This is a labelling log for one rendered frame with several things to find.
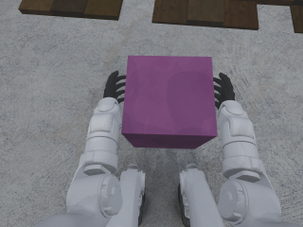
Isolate robot right upper arm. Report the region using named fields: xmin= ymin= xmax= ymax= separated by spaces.
xmin=218 ymin=179 xmax=303 ymax=227

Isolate robot right foot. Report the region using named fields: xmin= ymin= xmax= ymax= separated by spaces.
xmin=178 ymin=184 xmax=190 ymax=227

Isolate robot left upper arm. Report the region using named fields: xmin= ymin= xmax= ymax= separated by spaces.
xmin=34 ymin=173 xmax=123 ymax=227

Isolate left robot forearm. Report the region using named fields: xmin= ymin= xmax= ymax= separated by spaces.
xmin=66 ymin=96 xmax=122 ymax=209

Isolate right robot thigh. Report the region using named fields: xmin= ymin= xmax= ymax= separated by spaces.
xmin=179 ymin=168 xmax=225 ymax=227

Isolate right robot forearm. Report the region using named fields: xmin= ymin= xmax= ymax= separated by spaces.
xmin=217 ymin=100 xmax=281 ymax=216

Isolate right robot hand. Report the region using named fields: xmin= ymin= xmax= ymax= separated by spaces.
xmin=213 ymin=72 xmax=235 ymax=110

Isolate left robot hand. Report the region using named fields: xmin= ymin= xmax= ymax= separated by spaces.
xmin=103 ymin=70 xmax=126 ymax=104

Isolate carton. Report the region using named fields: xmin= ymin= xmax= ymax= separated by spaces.
xmin=121 ymin=55 xmax=218 ymax=149

